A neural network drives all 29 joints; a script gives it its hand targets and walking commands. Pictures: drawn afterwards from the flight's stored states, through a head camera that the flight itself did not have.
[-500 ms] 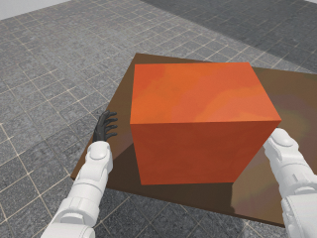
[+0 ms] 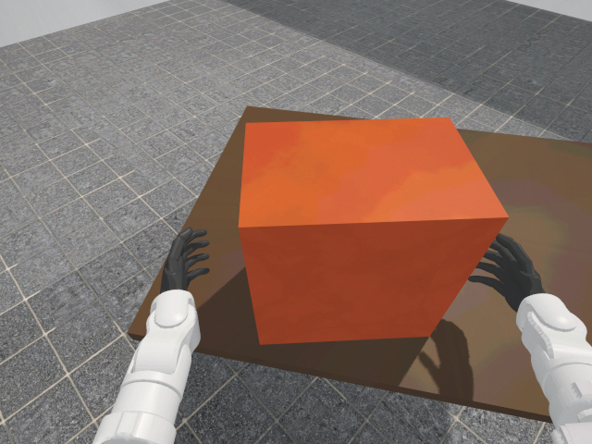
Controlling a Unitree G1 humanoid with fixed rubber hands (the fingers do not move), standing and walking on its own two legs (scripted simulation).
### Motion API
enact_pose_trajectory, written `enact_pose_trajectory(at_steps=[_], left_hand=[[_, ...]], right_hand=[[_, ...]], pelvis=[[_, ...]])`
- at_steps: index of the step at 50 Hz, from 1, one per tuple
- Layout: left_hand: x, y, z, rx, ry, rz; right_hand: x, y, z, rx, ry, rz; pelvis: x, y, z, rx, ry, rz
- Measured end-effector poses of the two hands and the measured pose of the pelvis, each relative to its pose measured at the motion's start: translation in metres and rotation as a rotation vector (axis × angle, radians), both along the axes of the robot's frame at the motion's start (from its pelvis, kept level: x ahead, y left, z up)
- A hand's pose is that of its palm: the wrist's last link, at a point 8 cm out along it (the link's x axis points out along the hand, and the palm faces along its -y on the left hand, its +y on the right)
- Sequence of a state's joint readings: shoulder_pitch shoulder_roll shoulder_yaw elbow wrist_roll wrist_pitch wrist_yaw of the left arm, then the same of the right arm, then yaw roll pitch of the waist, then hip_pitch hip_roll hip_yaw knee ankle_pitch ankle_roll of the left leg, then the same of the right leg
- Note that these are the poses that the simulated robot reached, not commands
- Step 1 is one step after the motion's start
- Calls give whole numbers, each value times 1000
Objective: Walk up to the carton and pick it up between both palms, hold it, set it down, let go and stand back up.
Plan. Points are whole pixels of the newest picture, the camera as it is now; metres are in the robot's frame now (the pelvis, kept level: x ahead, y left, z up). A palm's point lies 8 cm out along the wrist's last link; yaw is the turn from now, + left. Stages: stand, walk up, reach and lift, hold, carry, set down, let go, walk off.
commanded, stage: set down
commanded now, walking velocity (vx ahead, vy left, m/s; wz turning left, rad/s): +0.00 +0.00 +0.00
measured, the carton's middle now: (346, 240) +0.42 +0.01 +0.05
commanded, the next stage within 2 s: none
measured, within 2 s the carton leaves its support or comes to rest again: neither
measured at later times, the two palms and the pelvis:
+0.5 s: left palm (172, 313) +0.27 +0.22 +0.04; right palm (554, 349) +0.31 -0.27 +0.02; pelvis -0.01 +0.00 +0.00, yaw +0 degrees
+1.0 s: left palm (161, 359) +0.21 +0.21 +0.03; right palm (581, 411) +0.25 -0.29 +0.01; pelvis -0.01 +0.00 +0.00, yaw +0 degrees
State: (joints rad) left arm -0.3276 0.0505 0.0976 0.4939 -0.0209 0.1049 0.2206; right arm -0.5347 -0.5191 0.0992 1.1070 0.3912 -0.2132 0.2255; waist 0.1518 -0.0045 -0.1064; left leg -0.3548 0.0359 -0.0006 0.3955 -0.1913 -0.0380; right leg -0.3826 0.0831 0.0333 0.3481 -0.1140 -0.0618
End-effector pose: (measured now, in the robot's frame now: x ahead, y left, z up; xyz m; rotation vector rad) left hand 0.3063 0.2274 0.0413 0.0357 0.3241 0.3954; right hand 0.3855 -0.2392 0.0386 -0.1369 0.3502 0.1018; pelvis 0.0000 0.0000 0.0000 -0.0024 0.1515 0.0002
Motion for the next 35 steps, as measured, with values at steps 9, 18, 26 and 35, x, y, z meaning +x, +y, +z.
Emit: enact_pose_trajectory(at_steps=[9, 18, 26, 35], left_hand=[[-20, -3, -2, -1, -7, -1], [-31, -4, -1, 3, -21, 0], [-40, -7, -4, 0, -19, -4], [-72, -4, -14, 1, 12, 26]], right_hand=[[-26, -13, 2, 16, -26, -3], [-51, -24, -12, 32, 17, -10], [-75, -33, -19, 32, 15, -12], [-109, -45, -28, 16, 31, -7]], pelvis=[[-11, -1, 0, 2, -14, 0], [-13, -2, 0, 2, -18, -1], [-10, -2, 0, 2, -14, 0], [-10, -2, 0, 3, -14, 0]])
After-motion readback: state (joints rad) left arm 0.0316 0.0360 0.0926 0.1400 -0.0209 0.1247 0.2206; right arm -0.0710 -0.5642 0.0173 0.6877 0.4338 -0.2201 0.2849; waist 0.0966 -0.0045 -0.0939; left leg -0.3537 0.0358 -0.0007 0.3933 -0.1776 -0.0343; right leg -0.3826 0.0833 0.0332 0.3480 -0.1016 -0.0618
